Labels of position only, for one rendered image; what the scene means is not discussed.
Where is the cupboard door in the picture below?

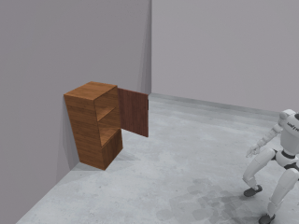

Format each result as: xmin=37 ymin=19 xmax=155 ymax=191
xmin=117 ymin=88 xmax=149 ymax=137

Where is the right robot thigh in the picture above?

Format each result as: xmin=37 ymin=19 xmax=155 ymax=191
xmin=243 ymin=148 xmax=278 ymax=183

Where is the robot right forearm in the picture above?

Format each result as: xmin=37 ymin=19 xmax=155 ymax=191
xmin=257 ymin=125 xmax=278 ymax=147

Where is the robot right hand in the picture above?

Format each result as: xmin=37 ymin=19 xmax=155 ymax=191
xmin=246 ymin=144 xmax=261 ymax=158

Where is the robot right upper arm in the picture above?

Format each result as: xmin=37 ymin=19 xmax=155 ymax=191
xmin=273 ymin=109 xmax=296 ymax=134

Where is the robot left shin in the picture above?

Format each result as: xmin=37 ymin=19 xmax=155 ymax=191
xmin=267 ymin=199 xmax=284 ymax=217

